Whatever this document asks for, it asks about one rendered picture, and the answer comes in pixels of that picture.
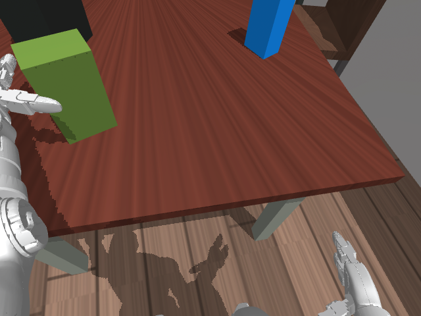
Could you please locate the left robot hand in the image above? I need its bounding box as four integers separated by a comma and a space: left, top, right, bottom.
0, 54, 62, 115

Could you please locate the table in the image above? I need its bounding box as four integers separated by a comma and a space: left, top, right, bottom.
0, 0, 405, 275

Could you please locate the left robot arm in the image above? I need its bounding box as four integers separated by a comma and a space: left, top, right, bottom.
0, 104, 48, 316

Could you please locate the right robot hand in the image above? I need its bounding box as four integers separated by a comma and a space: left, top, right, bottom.
318, 231, 382, 316

